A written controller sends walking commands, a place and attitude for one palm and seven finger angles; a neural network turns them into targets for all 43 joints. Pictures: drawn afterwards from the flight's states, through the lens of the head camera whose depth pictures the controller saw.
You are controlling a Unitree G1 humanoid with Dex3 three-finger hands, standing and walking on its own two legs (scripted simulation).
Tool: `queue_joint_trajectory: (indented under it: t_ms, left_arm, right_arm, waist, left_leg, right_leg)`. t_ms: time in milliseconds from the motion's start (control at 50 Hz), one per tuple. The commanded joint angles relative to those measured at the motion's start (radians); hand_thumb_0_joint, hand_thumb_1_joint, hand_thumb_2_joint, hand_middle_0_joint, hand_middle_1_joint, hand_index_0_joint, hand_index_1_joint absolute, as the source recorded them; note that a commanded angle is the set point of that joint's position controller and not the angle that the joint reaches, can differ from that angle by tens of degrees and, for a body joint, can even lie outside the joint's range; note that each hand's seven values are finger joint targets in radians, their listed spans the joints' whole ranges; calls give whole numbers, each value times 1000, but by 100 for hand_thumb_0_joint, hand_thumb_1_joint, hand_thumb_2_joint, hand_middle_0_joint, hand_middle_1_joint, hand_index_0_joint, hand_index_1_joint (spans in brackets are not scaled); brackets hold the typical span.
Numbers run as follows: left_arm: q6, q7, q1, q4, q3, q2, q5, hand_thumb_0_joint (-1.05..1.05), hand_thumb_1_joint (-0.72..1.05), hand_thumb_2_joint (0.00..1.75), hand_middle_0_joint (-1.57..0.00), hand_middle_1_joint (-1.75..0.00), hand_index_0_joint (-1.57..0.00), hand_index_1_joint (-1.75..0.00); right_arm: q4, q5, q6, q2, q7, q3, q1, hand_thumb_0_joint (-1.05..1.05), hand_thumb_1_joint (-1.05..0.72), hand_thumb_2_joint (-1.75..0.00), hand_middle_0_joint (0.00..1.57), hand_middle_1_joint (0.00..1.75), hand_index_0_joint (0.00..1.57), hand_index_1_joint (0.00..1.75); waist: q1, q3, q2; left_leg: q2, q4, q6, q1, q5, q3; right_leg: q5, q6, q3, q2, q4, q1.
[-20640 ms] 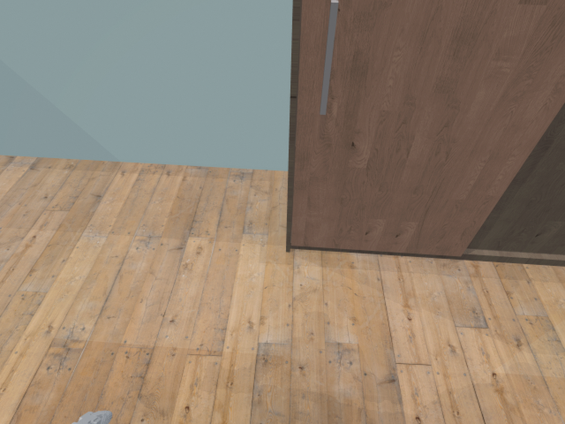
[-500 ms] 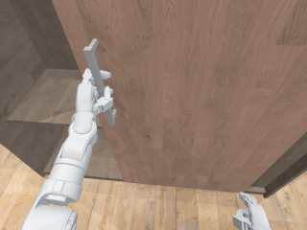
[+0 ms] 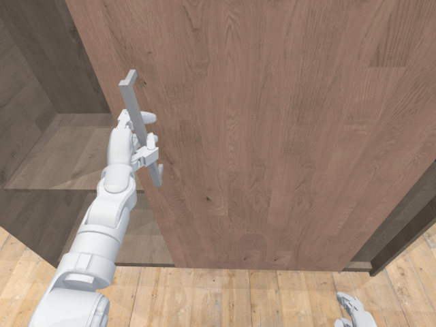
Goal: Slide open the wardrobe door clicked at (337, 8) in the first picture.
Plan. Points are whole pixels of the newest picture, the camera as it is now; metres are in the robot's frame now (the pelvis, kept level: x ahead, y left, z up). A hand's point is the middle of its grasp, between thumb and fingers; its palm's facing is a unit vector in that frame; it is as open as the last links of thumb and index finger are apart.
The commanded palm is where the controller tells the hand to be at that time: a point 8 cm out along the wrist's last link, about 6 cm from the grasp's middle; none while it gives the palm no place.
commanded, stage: stop walking and hold the door there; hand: left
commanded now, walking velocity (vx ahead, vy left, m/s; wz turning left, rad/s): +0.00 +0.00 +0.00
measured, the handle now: (146, 136) +0.45 +0.19 +0.11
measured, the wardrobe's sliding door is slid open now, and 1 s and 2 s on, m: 0.56 0.56 0.56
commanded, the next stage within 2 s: loosen the grip on the handle in 0.24 s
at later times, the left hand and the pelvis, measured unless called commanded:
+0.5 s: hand (141, 143) +0.40 +0.18 +0.14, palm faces +0.23 -0.96 -0.14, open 7.0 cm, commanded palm +0.35 +0.21 +0.12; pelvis -0.01 -0.03 +0.00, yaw +5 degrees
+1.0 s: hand (146, 142) +0.41 +0.18 +0.13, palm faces +0.22 -0.96 -0.18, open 14.3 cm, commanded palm +0.37 +0.22 +0.13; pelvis -0.01 -0.06 +0.00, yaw +4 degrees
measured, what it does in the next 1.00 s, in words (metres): shifts its weight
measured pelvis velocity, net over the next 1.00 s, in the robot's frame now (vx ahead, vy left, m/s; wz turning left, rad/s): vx -0.01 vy -0.06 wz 0.07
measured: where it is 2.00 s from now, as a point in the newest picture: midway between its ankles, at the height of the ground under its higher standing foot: outside the picture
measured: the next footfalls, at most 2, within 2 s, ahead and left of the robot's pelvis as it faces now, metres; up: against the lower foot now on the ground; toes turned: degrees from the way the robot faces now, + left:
none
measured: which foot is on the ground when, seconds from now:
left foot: down 0.00-1.00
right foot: down 0.00-1.00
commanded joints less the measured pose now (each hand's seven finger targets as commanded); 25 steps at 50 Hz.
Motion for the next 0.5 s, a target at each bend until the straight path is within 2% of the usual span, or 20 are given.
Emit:
queue_joint_trajectory:
  t_ms: [0,20,40,60,80,100,160,220,260,280,300,320,340,360,380,400,420,440,460,480]
  left_arm:
    - [-107,-62,-409,-271,-77,13,24,0,90,90,-45,-140,-45,-140]
    - [-109,-67,-411,-262,-99,-9,24,0,90,90,-45,-140,-45,-140]
    - [-113,-64,-406,-245,-64,31,30,0,90,90,-45,-140,-45,-140]
    - [-116,-67,-410,-238,-98,-5,30,0,90,90,-45,-140,-45,-140]
    - [-120,-66,-412,-233,-85,8,30,0,90,90,-45,-140,-45,-140]
    - [-123,-69,-416,-243,-113,-22,29,0,90,90,-45,-140,-45,-140]
    - [-123,-64,-375,-207,-82,11,28,0,90,90,-45,-140,-45,-140]
    - [-127,-65,-385,-197,-78,12,25,0,90,90,-45,-140,-45,-140]
    - [-127,-62,-357,-169,-59,36,32,0,90,90,-45,-140,-45,-140]
    - [-129,-65,-361,-179,-80,13,30,0,90,90,-45,-140,-45,-140]
    - [-134,-63,-372,-193,-66,28,30,0,90,90,-45,-140,-45,-140]
    - [-164,-32,-857,-199,550,756,135,0,90,90,-45,-140,-45,-140]
    - [-57,-72,-937,-8,486,644,160,0,78,84,-45,-140,-45,-140]
    - [-4,-135,-621,77,186,238,113,0,66,78,-45,-140,-45,-140]
    - [-11,-173,-444,11,223,159,66,0,54,73,-45,-140,-45,-140]
    - [-30,-176,-426,-89,309,272,39,0,42,67,-45,-140,-45,-140]
    - [-44,-175,-461,-129,247,236,53,0,30,61,-45,-140,-45,-140]
    - [-61,-166,-438,-85,219,210,83,0,17,55,-45,-140,-45,-140]
    - [-71,-166,-430,-73,140,146,103,0,5,49,-45,-140,-45,-140]
    - [-73,-167,-437,-61,113,133,112,0,-7,43,-45,-140,-45,-140]
  right_arm:
    - [-140,-6,-47,-128,-11,-48,-94,0,-90,-90,20,30,20,30]
    - [-144,-1,-43,-120,-13,-42,-100,0,-90,-90,20,30,20,30]
    - [-137,2,-43,-128,-19,-46,-92,0,-90,-90,20,30,20,30]
    - [-138,8,-40,-121,-22,-42,-84,0,-90,-90,20,30,20,30]
    - [-133,11,-37,-121,-25,-42,-81,0,-90,-90,20,30,20,30]
    - [-134,11,-37,-115,-27,-39,-77,0,-90,-90,20,30,20,30]
    - [-126,5,-37,-132,-28,-45,-73,0,-90,-90,20,30,20,30]
    - [-122,0,-37,-126,-27,-41,-76,0,-90,-90,20,30,20,30]
    - [-117,1,-34,-136,-28,-45,-70,0,-90,-90,20,30,20,30]
    - [-122,2,-32,-125,-27,-41,-70,0,-90,-90,20,30,20,30]
    - [-121,5,-33,-125,-29,-41,-66,0,-90,-90,20,30,20,30]
    - [-141,4,-64,-140,8,-126,37,0,-90,-90,20,30,20,30]
    - [-9,-39,-100,-200,26,-145,0,0,-90,-90,20,30,20,30]
    - [-56,21,-122,-156,54,-118,87,0,-90,-90,20,30,20,30]
    - [-98,22,-152,-149,67,-118,94,0,-90,-90,20,30,20,30]
    - [-108,11,-159,-162,75,-111,65,0,-90,-90,20,30,20,30]
    - [-117,3,-164,-147,86,-99,54,0,-90,-90,20,30,20,30]
    - [-102,3,-158,-140,101,-99,81,0,-90,-90,20,30,20,30]
    - [-105,6,-148,-145,118,-96,96,0,-90,-90,20,30,20,30]
    - [-103,11,-137,-153,125,-101,108,0,-90,-90,20,30,20,30]
  waist:
    - [-34,-352,31]
    - [-40,-344,-32]
    - [-44,-329,-97]
    - [-50,-334,-108]
    - [-51,-340,-68]
    - [-53,-359,-40]
    - [-45,-347,29]
    - [-45,-320,24]
    - [-42,-294,-1]
    - [-44,-302,-21]
    - [-48,-319,-17]
    - [-9,20,-342]
    - [-60,-212,-30]
    - [-65,-352,-84]
    - [-15,-447,-129]
    - [11,-513,-45]
    - [-12,-480,8]
    - [-41,-414,3]
    - [-63,-374,-9]
    - [-74,-384,4]
  left_leg:
    - [286,-95,-216,255,468,-245]
    - [275,-72,-209,238,399,-245]
    - [262,-54,-182,230,352,-249]
    - [265,-29,-149,230,339,-247]
    - [266,-20,-126,242,335,-245]
    - [273,-26,-119,255,364,-254]
    - [309,-66,-115,265,403,-303]
    - [314,-98,-131,245,348,-305]
    - [306,-94,-129,206,306,-299]
    - [300,-81,-125,206,303,-291]
    - [295,-65,-124,222,317,-282]
    - [253,4,-22,125,294,-309]
    - [143,-17,-105,150,574,-370]
    - [170,-40,-173,410,945,-392]
    - [169,3,-178,502,946,-356]
    - [152,32,-176,535,890,-330]
    - [140,52,-164,509,792,-311]
    - [140,62,-156,455,726,-307]
    - [133,74,-131,409,640,-296]
    - [125,85,-117,386,568,-291]
  right_leg:
    - [58,-28,65,-75,-116,22]
    - [133,-37,98,-101,-147,22]
    - [222,-39,129,-132,-152,16]
    - [299,-42,152,-159,-140,9]
    - [331,-36,160,-168,-126,-9]
    - [326,-27,142,-154,-100,-9]
    - [164,-5,107,-104,-66,-42]
    - [87,-10,102,-88,-80,-55]
    - [132,-17,117,-106,-106,-39]
    - [172,-21,131,-116,-116,-28]
    - [208,-23,137,-125,-114,-28]
    - [371,22,203,-89,-190,-248]
    - [679,-54,49,12,159,-125]
    - [260,-10,8,28,58,-293]
    - [138,-2,26,45,10,-306]
    - [159,-4,57,35,-26,-270]
    - [184,-5,64,36,-54,-278]
    - [196,-5,57,41,-70,-293]
    - [235,-5,56,45,-85,-301]
    - [280,-7,53,41,-90,-292]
